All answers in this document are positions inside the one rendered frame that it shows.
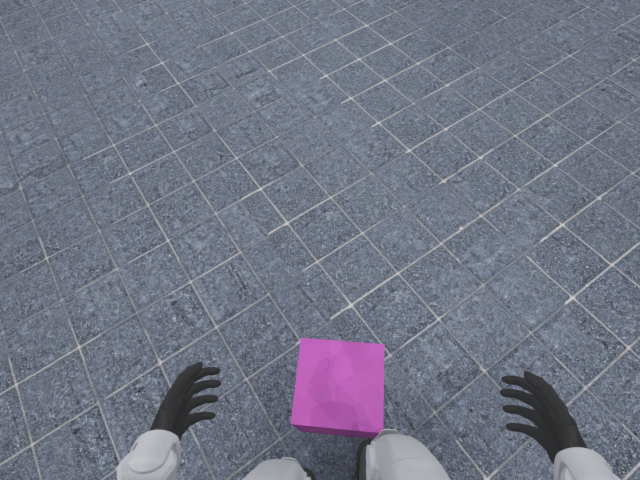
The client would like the robot left forearm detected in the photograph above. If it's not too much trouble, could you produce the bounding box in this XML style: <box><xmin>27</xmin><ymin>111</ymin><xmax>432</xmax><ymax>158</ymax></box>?
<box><xmin>117</xmin><ymin>429</ymin><xmax>181</xmax><ymax>480</ymax></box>

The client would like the robot left shin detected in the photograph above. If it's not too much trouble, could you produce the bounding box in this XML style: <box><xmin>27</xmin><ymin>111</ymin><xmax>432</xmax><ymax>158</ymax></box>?
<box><xmin>281</xmin><ymin>457</ymin><xmax>304</xmax><ymax>471</ymax></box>

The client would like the robot right hand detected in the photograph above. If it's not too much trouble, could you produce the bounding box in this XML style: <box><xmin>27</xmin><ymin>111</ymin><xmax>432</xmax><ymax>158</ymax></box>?
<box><xmin>500</xmin><ymin>371</ymin><xmax>587</xmax><ymax>465</ymax></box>

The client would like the right robot thigh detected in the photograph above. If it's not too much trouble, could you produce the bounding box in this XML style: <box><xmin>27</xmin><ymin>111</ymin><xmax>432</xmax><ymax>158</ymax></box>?
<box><xmin>366</xmin><ymin>434</ymin><xmax>451</xmax><ymax>480</ymax></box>

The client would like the robot left hand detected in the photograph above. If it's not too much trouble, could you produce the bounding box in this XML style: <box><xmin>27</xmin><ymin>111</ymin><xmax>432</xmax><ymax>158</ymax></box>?
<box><xmin>149</xmin><ymin>362</ymin><xmax>221</xmax><ymax>441</ymax></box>

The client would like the carton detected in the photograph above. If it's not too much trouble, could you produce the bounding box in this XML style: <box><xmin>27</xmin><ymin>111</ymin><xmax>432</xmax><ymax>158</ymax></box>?
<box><xmin>291</xmin><ymin>338</ymin><xmax>384</xmax><ymax>439</ymax></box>

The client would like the robot right forearm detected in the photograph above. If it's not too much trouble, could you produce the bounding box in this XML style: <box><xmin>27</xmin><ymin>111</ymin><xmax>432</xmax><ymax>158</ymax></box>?
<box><xmin>553</xmin><ymin>447</ymin><xmax>621</xmax><ymax>480</ymax></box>

